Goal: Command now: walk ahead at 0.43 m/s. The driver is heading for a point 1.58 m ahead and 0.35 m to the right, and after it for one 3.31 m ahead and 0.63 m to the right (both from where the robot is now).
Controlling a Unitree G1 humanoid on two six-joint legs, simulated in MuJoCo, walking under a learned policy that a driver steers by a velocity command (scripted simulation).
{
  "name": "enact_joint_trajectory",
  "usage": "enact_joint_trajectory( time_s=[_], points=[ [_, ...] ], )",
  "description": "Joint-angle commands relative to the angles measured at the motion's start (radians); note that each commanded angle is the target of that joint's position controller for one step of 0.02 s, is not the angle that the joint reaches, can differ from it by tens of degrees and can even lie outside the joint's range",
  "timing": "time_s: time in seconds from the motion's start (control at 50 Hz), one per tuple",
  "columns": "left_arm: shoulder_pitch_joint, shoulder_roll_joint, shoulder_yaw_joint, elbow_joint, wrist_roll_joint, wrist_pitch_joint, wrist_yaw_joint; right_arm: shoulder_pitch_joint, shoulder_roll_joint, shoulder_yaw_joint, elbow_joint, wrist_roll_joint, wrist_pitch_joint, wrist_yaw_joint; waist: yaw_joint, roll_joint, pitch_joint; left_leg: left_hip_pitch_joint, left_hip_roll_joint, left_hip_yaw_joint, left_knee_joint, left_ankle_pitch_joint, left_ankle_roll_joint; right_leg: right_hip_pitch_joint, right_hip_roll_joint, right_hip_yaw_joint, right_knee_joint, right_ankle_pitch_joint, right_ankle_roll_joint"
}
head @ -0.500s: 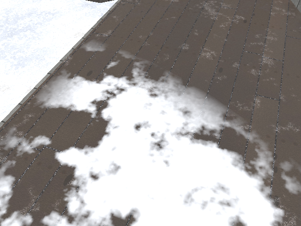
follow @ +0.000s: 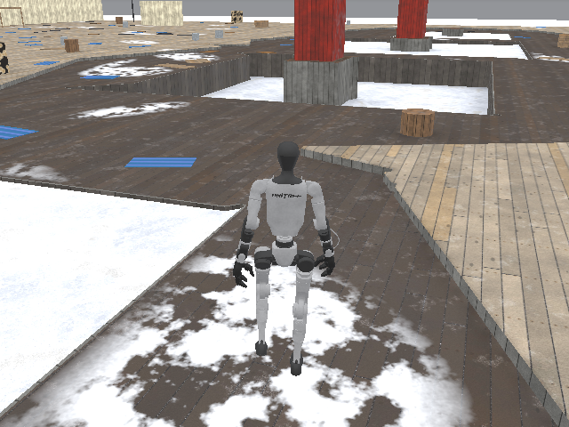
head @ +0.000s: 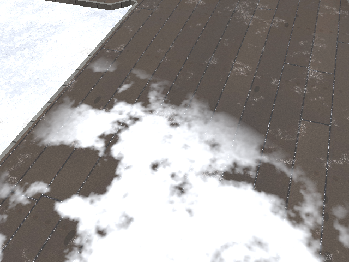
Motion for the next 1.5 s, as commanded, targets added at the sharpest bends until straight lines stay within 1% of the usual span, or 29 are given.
enact_joint_trajectory(
  time_s=[0.02, 0.16, 0.2, 0.24, 0.26, 0.28, 0.3, 0.32, 0.36, 0.44, 0.46, 0.6, 0.72, 0.78, 0.82, 0.84, 0.86, 0.88, 0.9, 0.94, 1.02, 1.26, 1.32, 1.36, 1.38, 1.4, 1.42, 1.46, 1.5],
  points=[
    [0.095, 0.099, 0.008, 0.001, -0.004, -0.019, 0.007, -0.082, -0.04, -0.006, -0.066, 0.0, 0.002, 0.004, 0.001, -0.099, 0.106, -0.245, 0.019, 0.031, -0.01, 0.06, -0.026, 0.084, -0.247, 0.182, -0.131, 0.394, -0.094],
    [0.119, 0.114, 0.0, 0.017, 0.001, -0.019, 0.016, -0.31, -0.01, 0.017, -0.172, 0.018, 0.004, -0.002, 0.031, -0.14, 0.141, -0.076, -0.044, 0.115, -0.397, 0.166, 0.001, 0.044, -0.238, 0.098, -0.129, 0.643, -0.09],
    [0.087, 0.13, 0.003, 0.015, 0.001, -0.022, 0.018, -0.251, -0.038, 0.006, -0.167, 0.017, -0.001, -0.013, -0.013, -0.141, 0.101, 0.029, -0.077, 0.117, -0.436, 0.144, 0.043, 0.088, -0.257, 0.079, -0.042, 0.88, -0.078],
    [0.052, 0.152, 0.01, 0.008, 0.002, -0.016, 0.022, -0.026, -0.083, -0.019, -0.098, 0.018, -0.014, -0.028, -0.109, -0.14, -0.025, 0.245, -0.123, 0.108, -0.474, 0.104, 0.085, 0.12, -0.253, 0.06, 0.218, 1.055, -0.057],
    [0.033, 0.158, 0.012, 0.001, -0.003, -0.011, 0.021, 0.128, -0.105, -0.035, -0.049, 0.011, -0.022, -0.037, -0.177, -0.125, -0.098, 0.446, -0.093, 0.078, -0.537, 0.134, 0.108, 0.029, -0.228, 0.041, 0.42, 0.932, -0.044],
    [0.058, 0.112, 0.001, -0.025, -0.006, -0.009, 0.015, 0.278, -0.189, -0.059, -0.023, -0.015, -0.026, -0.047, -0.202, -0.016, -0.213, 0.675, 0.14, -0.182, -0.549, -0.031, 0.153, -0.168, -0.172, 0.009, 0.727, 0.535, -0.037],
    [0.174, 0.031, -0.003, -0.026, -0.037, -0.006, 0.003, 0.262, -0.228, -0.073, -0.032, -0.009, -0.013, -0.039, -0.118, 0.201, -0.321, 0.848, 0.386, -0.73, -0.713, -0.135, 0.306, -0.49, 0.035, 0.028, 1.116, -0.244, -0.003],
    [0.087, 0.124, 0.018, -0.039, -0.01, -0.002, 0.007, 0.153, -0.195, -0.071, -0.045, 0.026, -0.009, -0.027, -0.102, 0.045, -0.213, 0.736, 0.343, -0.702, -0.775, -0.215, 0.295, -0.587, -0.028, 0.131, 1.163, -0.184, -0.025],
    [-0.055, 0.103, 0.022, -0.082, -0.001, -0.012, 0.003, 0.042, -0.07, -0.038, -0.051, 0.024, -0.029, -0.023, -0.051, -0.055, 0.015, 0.464, 0.27, -0.435, -0.823, -0.009, 0.234, -0.584, -0.109, 0.124, 1.055, -0.054, -0.031],
    [-0.051, 0.052, 0.022, -0.085, 0.023, 0.034, -0.016, 0.102, -0.012, -0.013, 0.004, 0.023, -0.064, -0.033, 0.025, -0.019, 0.053, 0.29, 0.161, -0.214, -0.868, 0.24, 0.165, -0.461, -0.149, 0.106, 0.901, -0.025, -0.001],
    [-0.067, 0.041, 0.02, -0.097, 0.023, 0.042, -0.02, 0.112, -0.044, -0.018, 0.008, 0.024, -0.067, -0.035, 0.036, 0.002, 0.043, 0.296, 0.16, -0.196, -0.884, 0.203, 0.17, -0.482, -0.153, 0.091, 0.864, -0.006, 0.009],
    [-0.395, 0.056, 0.014, -0.214, 0.01, 0.045, -0.032, 0.248, -0.047, -0.009, 0.031, 0.029, -0.062, -0.037, -0.043, -0.002, 0.101, 0.401, 0.102, -0.082, -0.915, 0.377, 0.121, -0.614, -0.151, 0.004, 0.509, 0.234, 0.054],
    [-0.526, 0.065, 0.012, -0.273, 0.006, 0.033, -0.029, 0.329, -0.066, -0.01, 0.061, 0.013, -0.053, -0.052, -0.077, 0.029, 0.103, 0.605, 0.162, -0.077, -0.841, 0.541, 0.131, -0.618, -0.108, -0.019, 0.333, 0.205, 0.015],
    [-0.414, 0.092, 0.028, -0.251, 0.006, 0.019, -0.017, 0.285, -0.09, -0.017, 0.059, 0.008, -0.051, -0.059, -0.008, 0.047, 0.047, 0.632, 0.171, -0.046, -0.679, 0.866, 0.103, -0.43, -0.042, -0.042, 0.267, 0.089, -0.036],
    [-0.104, 0.144, 0.057, -0.152, 0.022, 0.002, 0.001, 0.251, -0.091, -0.016, 0.048, 0.018, -0.047, -0.055, 0.12, 0.018, -0.11, 0.49, 0.116, 0.001, -0.327, 0.799, 0.068, -0.037, -0.053, -0.01, 0.182, 0.139, -0.092],
    [0.054, 0.259, 0.088, -0.128, 0.053, -0.002, 0.012, 0.308, -0.009, 0.004, 0.007, 0.051, -0.049, -0.043, 0.129, -0.145, -0.267, 0.156, 0.02, 0.054, 0.04, 0.364, 0.025, 0.317, -0.346, 0.357, 0.188, 0.076, -0.195],
    [0.055, 0.263, 0.095, -0.122, 0.028, 0.014, 0.0, 0.348, -0.023, -0.007, 0.017, 0.058, -0.049, -0.04, 0.11, -0.223, -0.356, -0.056, -0.132, -0.003, 0.3, -0.294, 0.015, 0.394, -0.496, 0.742, 0.035, 0.042, -0.29],
    [-0.065, 0.221, 0.085, -0.136, 0.002, 0.02, -0.005, 0.252, -0.076, -0.026, -0.001, 0.034, -0.043, -0.043, 0.066, -0.1, -0.19, -0.144, -0.054, -0.086, 0.344, -0.214, 0.03, 0.257, -0.439, 0.622, 0.009, -0.041, -0.252],
    [-0.158, 0.155, 0.067, -0.153, -0.003, 0.015, -0.009, 0.18, -0.062, -0.025, -0.026, 0.028, -0.049, -0.038, 0.04, -0.067, -0.07, -0.149, -0.015, -0.084, 0.293, -0.127, 0.032, 0.102, -0.405, 0.496, -0.032, -0.016, -0.221],
    [-0.189, 0.084, 0.045, -0.135, -0.003, 0.002, -0.006, 0.161, -0.025, -0.025, -0.033, 0.007, -0.035, -0.031, -0.021, -0.065, 0.023, -0.056, 0.039, -0.078, 0.174, -0.061, 0.023, -0.097, -0.318, 0.331, -0.093, 0.097, -0.156],
    [-0.114, 0.099, 0.043, -0.09, -0.002, -0.024, 0.001, 0.131, 0.004, -0.024, -0.047, -0.004, 0.001, -0.012, -0.053, -0.082, 0.049, -0.048, 0.056, -0.04, 0.067, 0.002, -0.017, -0.161, -0.264, 0.21, -0.141, 0.219, -0.147],
    [0.089, 0.119, 0.036, -0.032, 0.006, -0.017, 0.012, -0.277, -0.007, -0.009, -0.198, 0.014, -0.006, -0.007, 0.046, -0.103, 0.102, -0.134, 0.018, 0.049, -0.417, 0.189, -0.016, 0.095, -0.269, 0.111, -0.108, 0.483, -0.122],
    [0.057, 0.139, 0.042, -0.029, 0.012, -0.012, 0.021, -0.216, -0.026, -0.02, -0.192, 0.013, -0.019, -0.014, -0.002, -0.112, 0.071, -0.006, -0.029, 0.065, -0.483, 0.08, 0.031, 0.142, -0.285, 0.087, 0.013, 0.741, -0.098],
    [0.029, 0.139, 0.04, -0.033, 0.005, -0.006, 0.018, 0.055, -0.066, -0.045, -0.105, 0.002, -0.039, -0.031, -0.118, -0.074, -0.067, 0.351, -0.065, 0.068, -0.577, 0.116, 0.074, 0.048, -0.228, 0.056, 0.322, 0.818, -0.067],
    [0.017, 0.106, 0.028, -0.071, -0.008, -0.008, 0.013, 0.241, -0.15, -0.069, -0.072, -0.025, -0.049, -0.045, -0.176, 0.013, -0.201, 0.63, 0.151, -0.158, -0.586, 0.054, 0.125, -0.17, -0.175, 0.029, 0.612, 0.487, -0.047],
    [0.154, 0.003, 0.01, -0.079, -0.049, -0.003, 0.009, 0.265, -0.236, -0.089, -0.071, -0.03, -0.043, -0.039, -0.111, 0.232, -0.316, 0.859, 0.432, -0.611, -0.698, -0.004, 0.249, -0.517, 0.006, -0.013, 0.959, -0.269, -0.011],
    [0.081, 0.123, 0.043, -0.065, -0.02, 0.007, 0.016, 0.193, -0.176, -0.081, -0.087, 0.006, -0.027, -0.033, -0.107, 0.053, -0.247, 0.749, 0.387, -0.61, -0.741, -0.09, 0.221, -0.578, -0.045, 0.112, 1.034, -0.23, -0.027],
    [-0.044, 0.091, 0.045, -0.097, -0.01, 0.003, 0.009, 0.049, -0.055, -0.045, -0.102, 0.008, -0.041, -0.026, -0.052, -0.017, -0.017, 0.484, 0.299, -0.329, -0.801, 0.073, 0.14, -0.567, -0.12, 0.127, 0.96, -0.071, -0.031],
    [-0.029, 0.063, 0.047, -0.093, 0.011, 0.03, -0.006, 0.032, -0.016, -0.033, -0.088, 0.016, -0.051, -0.039, -0.005, 0.026, 0.012, 0.365, 0.238, -0.184, -0.856, 0.088, 0.094, -0.5, -0.15, 0.113, 0.904, -0.028, -0.014]
  ],
)
Velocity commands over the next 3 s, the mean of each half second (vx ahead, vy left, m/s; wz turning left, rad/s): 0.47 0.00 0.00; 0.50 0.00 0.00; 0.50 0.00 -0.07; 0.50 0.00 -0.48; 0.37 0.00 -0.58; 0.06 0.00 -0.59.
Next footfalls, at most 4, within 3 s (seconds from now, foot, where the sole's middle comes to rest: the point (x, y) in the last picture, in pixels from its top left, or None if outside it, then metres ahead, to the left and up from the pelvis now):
0.26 left None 0.32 0.08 -0.78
0.82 right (216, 232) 0.63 -0.09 -0.78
1.36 left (171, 171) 0.93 0.09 -0.78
1.92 right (214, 131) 1.18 -0.12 -0.78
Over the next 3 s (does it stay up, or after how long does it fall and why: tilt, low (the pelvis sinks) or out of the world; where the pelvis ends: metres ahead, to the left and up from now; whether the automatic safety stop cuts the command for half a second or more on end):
stays up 1.33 -0.13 -0.01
